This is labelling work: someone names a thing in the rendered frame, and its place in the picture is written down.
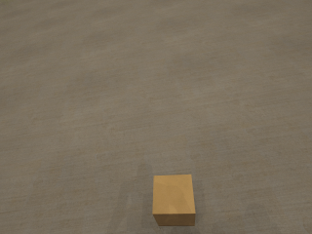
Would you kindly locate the carton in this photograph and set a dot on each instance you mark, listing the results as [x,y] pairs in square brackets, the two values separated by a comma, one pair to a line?
[173,200]

